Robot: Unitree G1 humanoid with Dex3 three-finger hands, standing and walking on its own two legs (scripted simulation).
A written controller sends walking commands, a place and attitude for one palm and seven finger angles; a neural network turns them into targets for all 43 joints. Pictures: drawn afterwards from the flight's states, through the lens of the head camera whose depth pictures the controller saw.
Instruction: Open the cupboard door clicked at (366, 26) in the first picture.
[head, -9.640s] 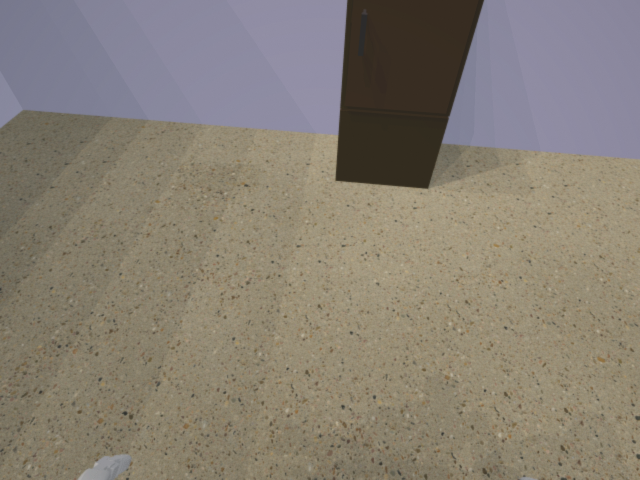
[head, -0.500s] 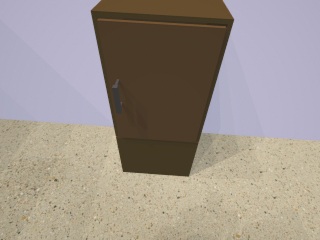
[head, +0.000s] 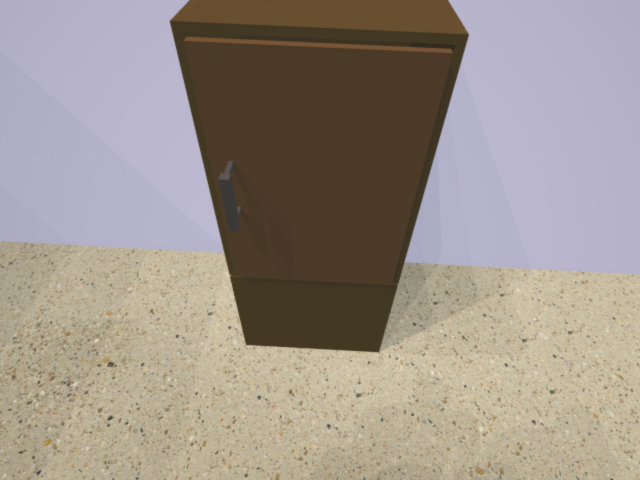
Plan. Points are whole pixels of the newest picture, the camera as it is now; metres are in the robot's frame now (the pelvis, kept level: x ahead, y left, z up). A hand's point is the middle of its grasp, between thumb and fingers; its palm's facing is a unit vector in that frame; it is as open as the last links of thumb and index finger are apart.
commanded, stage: look again from close up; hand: left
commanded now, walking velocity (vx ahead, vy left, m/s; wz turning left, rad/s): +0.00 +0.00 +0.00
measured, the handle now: (232, 197) +0.64 +0.22 -0.04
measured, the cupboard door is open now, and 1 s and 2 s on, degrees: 0 0 0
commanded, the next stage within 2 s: shuffle to correct the standing spot in 0.10 s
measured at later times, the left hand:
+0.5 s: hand out of the picture +0.04 +0.16 -0.18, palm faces +0.09 -0.99 -0.14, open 7.4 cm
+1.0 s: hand (200, 475) +0.17 +0.19 -0.18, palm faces +0.02 -0.98 -0.21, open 7.4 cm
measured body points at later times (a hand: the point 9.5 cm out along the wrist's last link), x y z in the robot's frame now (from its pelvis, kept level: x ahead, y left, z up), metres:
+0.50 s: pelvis +0.07 +0.01 +0.00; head +0.06 +0.02 +0.45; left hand +0.04 +0.22 -0.17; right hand +0.05 -0.22 -0.16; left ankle +0.02 +0.07 -0.74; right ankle +0.08 -0.13 -0.74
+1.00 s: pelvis +0.09 +0.00 -0.01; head +0.12 +0.02 +0.44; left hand +0.17 +0.24 -0.16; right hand +0.05 -0.21 -0.16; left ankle +0.02 +0.07 -0.74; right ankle +0.10 -0.15 -0.72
